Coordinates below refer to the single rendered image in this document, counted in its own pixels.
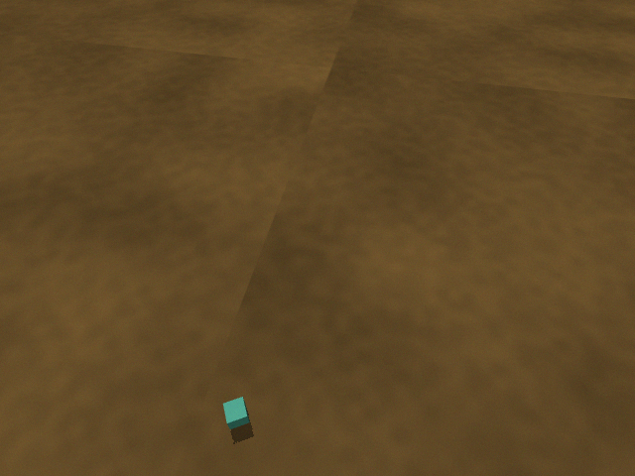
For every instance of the cube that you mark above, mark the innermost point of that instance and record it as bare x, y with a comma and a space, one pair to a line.
236, 413

